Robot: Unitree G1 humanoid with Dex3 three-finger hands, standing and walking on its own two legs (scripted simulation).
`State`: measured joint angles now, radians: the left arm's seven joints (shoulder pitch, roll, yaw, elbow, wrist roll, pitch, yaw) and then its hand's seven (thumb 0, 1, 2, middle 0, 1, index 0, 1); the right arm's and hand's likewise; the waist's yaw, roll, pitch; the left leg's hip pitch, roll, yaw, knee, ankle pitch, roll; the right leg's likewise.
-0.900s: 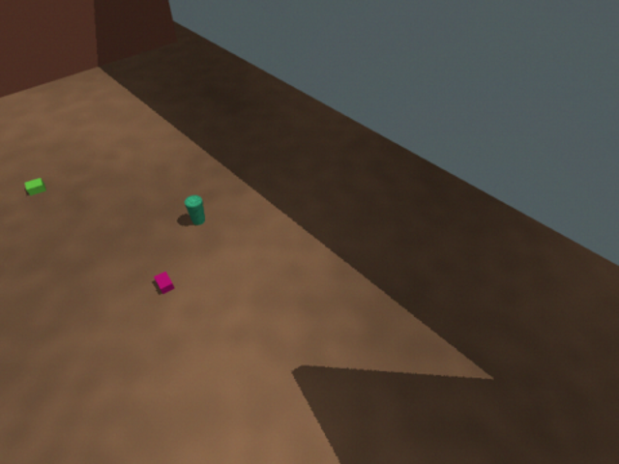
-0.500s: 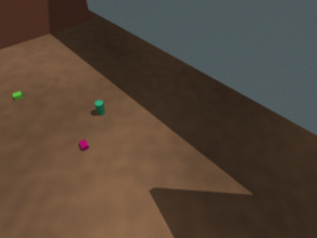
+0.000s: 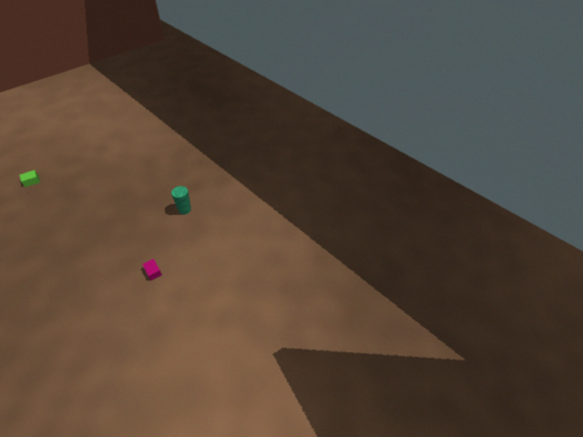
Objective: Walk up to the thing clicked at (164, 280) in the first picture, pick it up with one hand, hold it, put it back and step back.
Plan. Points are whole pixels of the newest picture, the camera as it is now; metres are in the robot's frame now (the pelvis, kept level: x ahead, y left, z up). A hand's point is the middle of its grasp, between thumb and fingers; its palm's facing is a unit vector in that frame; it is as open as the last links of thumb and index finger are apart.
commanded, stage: stand
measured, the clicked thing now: (152, 269) +0.84 +0.56 -0.77
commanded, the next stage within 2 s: walk up in 0.22 s
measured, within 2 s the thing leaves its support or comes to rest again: neither
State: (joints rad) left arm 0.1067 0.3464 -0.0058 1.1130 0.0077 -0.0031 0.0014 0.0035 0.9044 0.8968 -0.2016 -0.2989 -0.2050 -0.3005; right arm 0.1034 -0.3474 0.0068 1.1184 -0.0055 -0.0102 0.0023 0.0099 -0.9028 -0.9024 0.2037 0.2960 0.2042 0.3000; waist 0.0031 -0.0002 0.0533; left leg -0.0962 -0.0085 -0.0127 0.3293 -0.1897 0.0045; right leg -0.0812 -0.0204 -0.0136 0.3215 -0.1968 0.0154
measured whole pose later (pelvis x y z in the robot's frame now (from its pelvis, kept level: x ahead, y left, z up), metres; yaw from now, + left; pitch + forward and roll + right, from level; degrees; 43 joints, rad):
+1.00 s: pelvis -0.01 -0.06 -0.02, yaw +45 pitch -2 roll +1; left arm 0.23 0.43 0.07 0.75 0.02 0.06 -0.04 0.01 0.91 0.90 -0.20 -0.30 -0.20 -0.30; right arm 0.26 -0.39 -0.06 0.66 -0.03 0.02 0.02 0.01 -0.90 -0.90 0.20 0.30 0.20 0.30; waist 0.03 -0.08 0.13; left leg -0.29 -0.06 -0.05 0.60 -0.26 0.03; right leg -0.41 -0.07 -0.03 1.02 -0.54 0.00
